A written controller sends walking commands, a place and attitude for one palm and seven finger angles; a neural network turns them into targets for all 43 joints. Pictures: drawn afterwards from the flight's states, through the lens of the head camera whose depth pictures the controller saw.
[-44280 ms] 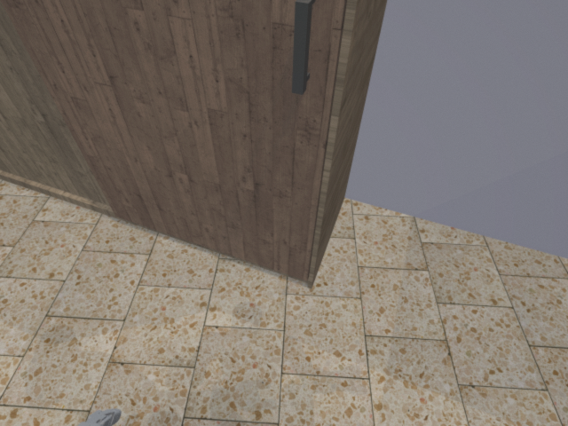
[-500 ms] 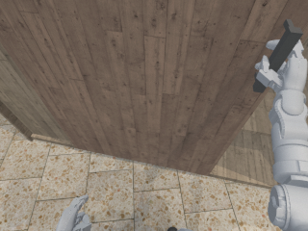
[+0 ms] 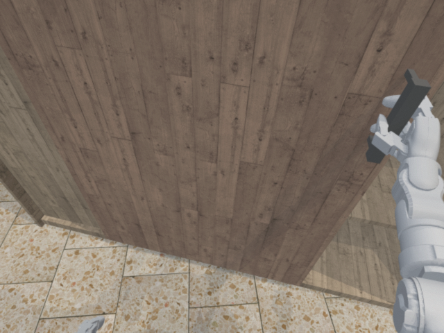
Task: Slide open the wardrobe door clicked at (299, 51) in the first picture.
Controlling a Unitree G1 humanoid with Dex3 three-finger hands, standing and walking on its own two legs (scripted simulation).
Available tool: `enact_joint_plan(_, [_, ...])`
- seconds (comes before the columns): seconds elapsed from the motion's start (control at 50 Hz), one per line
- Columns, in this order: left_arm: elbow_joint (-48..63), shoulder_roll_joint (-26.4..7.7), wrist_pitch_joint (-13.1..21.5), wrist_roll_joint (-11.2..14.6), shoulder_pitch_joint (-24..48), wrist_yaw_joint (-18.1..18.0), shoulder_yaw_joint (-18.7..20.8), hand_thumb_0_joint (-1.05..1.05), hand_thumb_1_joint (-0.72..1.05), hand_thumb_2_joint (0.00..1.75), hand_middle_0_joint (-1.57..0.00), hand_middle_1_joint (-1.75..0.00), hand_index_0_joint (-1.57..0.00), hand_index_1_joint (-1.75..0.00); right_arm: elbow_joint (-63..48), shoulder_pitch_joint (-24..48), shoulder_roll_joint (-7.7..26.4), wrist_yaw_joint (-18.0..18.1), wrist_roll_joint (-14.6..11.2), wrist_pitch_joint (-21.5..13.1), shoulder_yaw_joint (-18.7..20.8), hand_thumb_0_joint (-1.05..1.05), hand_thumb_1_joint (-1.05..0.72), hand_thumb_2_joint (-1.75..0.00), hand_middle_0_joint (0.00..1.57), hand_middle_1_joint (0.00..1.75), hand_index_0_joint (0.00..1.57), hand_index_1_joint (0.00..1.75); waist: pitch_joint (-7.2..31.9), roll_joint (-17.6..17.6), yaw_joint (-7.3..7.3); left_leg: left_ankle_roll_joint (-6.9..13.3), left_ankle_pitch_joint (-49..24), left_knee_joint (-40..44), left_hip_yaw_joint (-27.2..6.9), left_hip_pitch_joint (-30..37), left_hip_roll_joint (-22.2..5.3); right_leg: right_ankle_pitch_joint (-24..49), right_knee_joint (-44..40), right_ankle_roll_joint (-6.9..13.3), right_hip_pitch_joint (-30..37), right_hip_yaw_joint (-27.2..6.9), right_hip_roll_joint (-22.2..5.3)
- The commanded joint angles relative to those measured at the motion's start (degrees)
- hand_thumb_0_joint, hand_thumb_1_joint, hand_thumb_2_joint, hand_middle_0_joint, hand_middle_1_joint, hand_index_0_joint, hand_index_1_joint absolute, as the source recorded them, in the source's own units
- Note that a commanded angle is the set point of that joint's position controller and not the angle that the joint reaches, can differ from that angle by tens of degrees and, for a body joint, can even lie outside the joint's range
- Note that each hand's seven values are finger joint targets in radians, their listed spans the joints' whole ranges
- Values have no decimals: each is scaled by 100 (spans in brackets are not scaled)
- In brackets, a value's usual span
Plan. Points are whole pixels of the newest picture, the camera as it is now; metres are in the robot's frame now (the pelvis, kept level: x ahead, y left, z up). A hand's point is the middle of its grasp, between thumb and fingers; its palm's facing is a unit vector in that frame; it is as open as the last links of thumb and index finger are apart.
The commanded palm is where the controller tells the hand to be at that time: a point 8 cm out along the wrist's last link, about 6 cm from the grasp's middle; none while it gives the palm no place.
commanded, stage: loosen the grip on the handle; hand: right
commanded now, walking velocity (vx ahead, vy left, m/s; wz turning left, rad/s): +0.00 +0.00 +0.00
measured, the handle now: (391, 118) +0.47 -0.27 +0.19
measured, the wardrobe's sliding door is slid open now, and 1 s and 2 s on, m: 0.52 0.52 0.52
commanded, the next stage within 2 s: slip the hand off the handle in 0.68 s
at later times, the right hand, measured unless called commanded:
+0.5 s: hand (388, 132) +0.42 -0.24 +0.20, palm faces +0.31 +0.94 -0.16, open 13.1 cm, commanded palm +0.38 -0.28 +0.20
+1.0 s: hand (403, 131) +0.41 -0.26 +0.21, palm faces +0.35 +0.92 -0.17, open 14.7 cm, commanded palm +0.38 -0.30 +0.21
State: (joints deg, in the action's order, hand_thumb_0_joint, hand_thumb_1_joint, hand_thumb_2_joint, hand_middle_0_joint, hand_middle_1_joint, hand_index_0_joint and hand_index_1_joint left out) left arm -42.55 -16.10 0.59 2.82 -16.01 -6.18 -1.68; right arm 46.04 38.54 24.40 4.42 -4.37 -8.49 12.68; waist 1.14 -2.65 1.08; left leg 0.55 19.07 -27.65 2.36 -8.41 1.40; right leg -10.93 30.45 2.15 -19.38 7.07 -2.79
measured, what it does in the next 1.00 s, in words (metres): stands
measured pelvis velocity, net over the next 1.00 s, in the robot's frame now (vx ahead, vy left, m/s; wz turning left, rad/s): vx -0.01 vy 0.00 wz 0.00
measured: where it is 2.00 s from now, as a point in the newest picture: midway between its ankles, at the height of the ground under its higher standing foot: outside the picture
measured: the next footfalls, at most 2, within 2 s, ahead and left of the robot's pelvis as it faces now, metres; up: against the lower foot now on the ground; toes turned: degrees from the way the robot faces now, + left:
none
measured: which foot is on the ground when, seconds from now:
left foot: down 0.00-1.00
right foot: down 0.00-1.00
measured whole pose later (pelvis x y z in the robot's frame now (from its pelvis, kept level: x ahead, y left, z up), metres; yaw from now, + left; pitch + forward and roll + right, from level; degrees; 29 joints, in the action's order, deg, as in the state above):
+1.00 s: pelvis -0.01 +0.00 +0.00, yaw +0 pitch +2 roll +1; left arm -39.9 -14.6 7.4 2.5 -16.5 -4.1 -1.4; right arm 32.5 37.2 26.3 0.9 -1.7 2.8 18.4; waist 1.9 -0.8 1.0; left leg 0.9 18.8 -29.0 2.2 -12.1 0.8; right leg -9.0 28.7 2.6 -21.7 6.3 -1.5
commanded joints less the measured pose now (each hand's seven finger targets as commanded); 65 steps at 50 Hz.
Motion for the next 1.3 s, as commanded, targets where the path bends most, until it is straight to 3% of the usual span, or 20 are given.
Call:
enact_joint_plan(0.0, [714, -804, 226, -41, 248, -97, 270, 0, 90, 90, -20, -30, -20, -30, -678, 1569, 1023, -102, 140, -192, 24, 0, -90, -90, 45, 140, 45, 140, 1139, 434, -41, -152, -2076, 422, -518, -376, -808, 1751, -108, 69, 1233, -827, -662])
enact_joint_plan(0.06, [775, -740, 265, -60, 292, -74, 245, 0, 90, 90, -20, -30, -20, -30, -822, 1659, 735, -124, 127, -244, -162, 0, -90, -90, 45, 140, 45, 140, 1097, 216, -32, -148, -1343, 443, -469, -622, -661, 1579, -258, 136, 1371, -960, -777])
enact_joint_plan(0.08, [993, -991, 460, -100, 88, 223, 795, 0, 90, 90, -20, -30, -20, -30, -1956, 5921, 4340, -166, 763, -419, 2436, 0, -90, -90, 45, 140, 45, 140, 297, 1089, -257, -115, -2005, 757, -1043, -1239, -716, 1191, 31, 252, 994, -770, -530])
enact_joint_plan(0.1, [340, -1065, 853, -534, 235, 309, 955, 0, 90, 90, -20, -30, -20, -30, -1303, 6297, 3968, -368, 906, 28, 2446, 0, -78, -84, 45, 140, 45, 140, 2029, -239, -81, 417, -3776, -813, -247, -251, -256, 2480, -404, 14, 684, -798, -23])
enact_joint_plan(0.12, [634, -907, 936, -243, -13, 307, 751, 0, 90, 90, -20, -30, -20, -30, -985, 4952, 2051, -494, 771, 220, 950, 0, -66, -78, 45, 140, 45, 140, 2341, 449, 292, 203, -3063, -303, 29, -1068, -50, 3295, -156, -103, 1929, -513, -10])
enact_joint_plan(0.14, [653, -736, 912, -160, -362, 343, 714, 0, 90, 90, -20, -30, -20, -30, -140, 3199, 1062, -655, 753, 342, 957, 0, -54, -73, 45, 140, 45, 140, 2209, 1171, 118, 130, -2749, -208, 82, -1322, 72, 3320, -96, -32, 2061, -607, -37])
enact_joint_plan(0.18, [899, -876, 897, -228, 47, 410, 655, 0, 90, 90, -20, -30, -20, -30, -1340, 2855, 1602, -682, 448, 195, 1393, 0, -30, -61, 45, 140, 45, 140, 2964, -14, -329, 164, -2241, -4, -97, -1051, -37, 2702, -104, -68, 2588, -633, 18])
enact_joint_plan(0.22, [1014, -693, 882, -226, 80, 520, 559, 0, 90, 90, -20, -30, -20, -30, -1777, 3049, 904, -536, 640, 55, 555, 0, -5, -49, 45, 140, 45, 140, 2612, -539, -124, 188, -1766, 52, -53, -1394, -14, 2298, -99, -77, 2542, -696, -27])
enact_joint_plan(0.26, [1062, -693, 835, -152, 66, 591, 594, 0, 90, 90, -20, -30, -20, -30, -1829, 2679, 566, -368, 775, 88, 140, 0, 19, -37, 45, 140, 45, 140, 2103, -386, 0, 175, -1016, 124, 7, -1785, 0, 1143, -281, -58, 2290, -879, -124])
enact_joint_plan(0.32, [1023, -847, 768, -41, 125, 458, 509, 0, 90, 90, -20, -30, -20, -30, -1474, 2993, 1063, -163, 609, 264, 422, 0, 55, -20, 42, 137, 42, 137, 1361, 264, 146, 108, -280, 360, -63, -1746, -46, -557, -603, 32, 1451, -940, -62])
enact_joint_plan(0.46, [889, -814, 929, -30, -9, 328, 423, 0, 90, 90, -20, -30, -20, -30, -1187, 3408, 948, -38, 621, 223, 105, 0, 55, -20, 33, 125, 33, 125, 1242, 5, 242, 126, 222, 217, -75, -2058, -51, -1429, -697, -20, 1313, -1114, -33])
enact_joint_plan(0.48, [933, -893, 950, -40, 20, 299, 446, 0, 90, 90, -20, -30, -20, -30, -1961, 3802, 1905, -3, 676, 139, 712, 0, 55, -20, 32, 123, 32, 123, 1754, -310, 55, 151, 185, 220, -134, -1822, -62, -1347, -734, -37, 1529, -1133, -58])
enact_joint_plan(0.56, [863, -770, 1079, -41, 3, 248, 411, 0, 90, 90, -20, -30, -20, -30, -1878, 3507, 1002, -67, 455, 250, 139, 0, 55, -20, 26, 117, 26, 117, 1656, -100, 148, 150, -96, 251, -90, -1811, -14, -1009, -688, -33, 1733, -1194, -110])
enact_joint_plan(0.64, [837, -788, 1142, -48, -60, 209, 410, 0, 90, 90, -20, -30, -20, -30, -2085, 3095, 1025, -157, 295, 407, 287, 0, 55, -20, 25, 115, 25, 115, 1732, -32, 69, 141, -494, 300, -90, -1601, -8, -312, -601, -14, 1853, -1085, -93])
enact_joint_plan(0.74, [832, -747, 1096, -54, -35, 205, 377, 0, 90, 90, -20, -30, -20, -30, -2246, 2692, 1191, -59, 362, 624, 460, 0, 55, -20, 25, 115, 25, 115, 1427, 77, 19, 119, -725, 359, -97, -1497, -15, 158, -520, 32, 1708, -944, -62])
enact_joint_plan(0.8, [864, -765, 1041, -62, -14, 141, 365, 0, 90, 90, -20, -30, -20, -30, -2552, 2865, 1677, -32, 413, 634, 764, 0, 55, -20, 25, 115, 25, 115, 1573, 136, -7, 118, -835, 390, -127, -1288, -27, 354, -492, 50, 1717, -903, -47])
enact_joint_plan(0.92, [954, -722, 949, -46, 20, 113, 358, 0, 90, 90, -20, -30, -20, -30, -2718, 2376, 1793, -321, 290, 705, 942, 0, 55, -20, 25, 115, 25, 115, 1857, 28, -100, 119, -1372, 342, -156, -1041, -17, 1121, -324, 64, 1893, -775, 18])
enact_joint_plan(1.06, [900, -772, 781, 48, -33, 9, 333, 0, 90, 90, -20, -30, -20, -30, -2083, 2491, 2261, -828, 140, 833, 1132, 0, 55, -20, 25, 115, 25, 115, 1306, 179, 92, 22, -1550, 414, -249, -1164, -67, 882, -189, 117, 1333, -607, 132])
enact_joint_plan(1.16, [885, -767, 782, 31, -156, -7, 354, 0, 90, 90, -20, -30, -20, -30, -2206, 2900, 2426, -1108, 133, 478, 1093, 0, 55, -20, 25, 115, 25, 115, 1760, -420, 178, 66, -1706, 295, -279, -1332, -39, 1186, 30, 129, 1671, -678, 162])
enact_joint_plan(1.28, [787, -892, 718, 55, -376, -35, 379, 0, 90, 90, -20, -30, -20, -30, -1200, 2739, 2988, -1547, -44, 340, 1497, 0, 55, -20, 25, 115, 25, 115, 1746, -66, 167, -10, -1854, 219, -324, -1292, -63, 1036, 141, 146, 1191, -653, 192])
